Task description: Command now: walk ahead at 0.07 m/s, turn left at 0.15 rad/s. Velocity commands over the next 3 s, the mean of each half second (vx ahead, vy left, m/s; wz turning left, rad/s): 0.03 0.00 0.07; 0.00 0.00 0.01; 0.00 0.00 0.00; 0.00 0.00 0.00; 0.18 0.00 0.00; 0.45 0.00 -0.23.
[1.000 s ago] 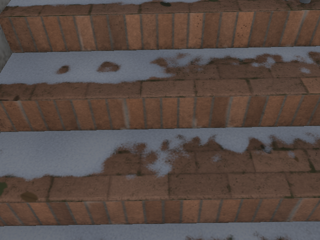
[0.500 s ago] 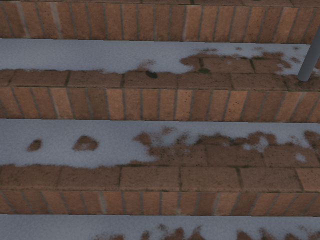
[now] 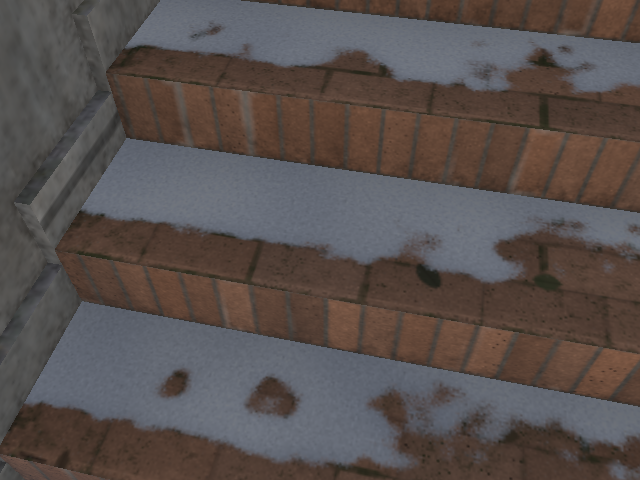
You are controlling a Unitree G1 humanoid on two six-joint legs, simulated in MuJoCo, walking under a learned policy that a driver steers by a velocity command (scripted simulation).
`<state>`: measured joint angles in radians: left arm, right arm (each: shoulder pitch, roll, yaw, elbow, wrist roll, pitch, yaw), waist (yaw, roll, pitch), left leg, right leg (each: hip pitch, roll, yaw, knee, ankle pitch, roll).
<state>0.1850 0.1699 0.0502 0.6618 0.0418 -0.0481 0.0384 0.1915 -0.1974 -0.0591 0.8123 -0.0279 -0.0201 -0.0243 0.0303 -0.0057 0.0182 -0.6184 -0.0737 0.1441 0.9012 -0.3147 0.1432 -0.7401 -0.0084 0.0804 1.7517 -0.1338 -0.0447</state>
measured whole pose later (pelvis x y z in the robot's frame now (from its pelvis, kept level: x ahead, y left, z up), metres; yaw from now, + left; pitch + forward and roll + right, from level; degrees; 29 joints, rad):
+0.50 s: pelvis +0.09 -0.05 +0.06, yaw +1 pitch +0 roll +0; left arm 0.34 0.09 0.03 0.89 0.02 -0.02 0.05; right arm 0.35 -0.12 -0.05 0.81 0.01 -0.04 -0.04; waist -0.02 0.06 -0.05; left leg -0.28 -0.02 0.05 0.54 -0.27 0.04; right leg -0.25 0.01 -0.05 0.52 -0.29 -0.03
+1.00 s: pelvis +0.10 -0.08 +0.06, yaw +1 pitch -1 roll +1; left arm 0.39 0.12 0.00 0.95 0.01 -0.03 0.06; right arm 0.39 -0.12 -0.01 0.97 0.00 -0.01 -0.04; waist -0.01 0.02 -0.01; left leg -0.18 0.01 0.03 0.41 -0.22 0.00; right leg -0.15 0.05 -0.06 0.41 -0.25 -0.07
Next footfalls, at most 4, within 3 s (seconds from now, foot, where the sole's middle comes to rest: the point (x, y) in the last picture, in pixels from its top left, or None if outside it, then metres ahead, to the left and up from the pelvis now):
0.40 right None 0.13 -0.15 -0.72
2.66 left None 0.25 0.14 -0.72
2.98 right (326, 421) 0.51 0.04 -0.55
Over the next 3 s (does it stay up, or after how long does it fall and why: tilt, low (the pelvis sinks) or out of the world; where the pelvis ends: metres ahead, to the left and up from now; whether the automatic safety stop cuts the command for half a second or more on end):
stays up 0.40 0.07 0.10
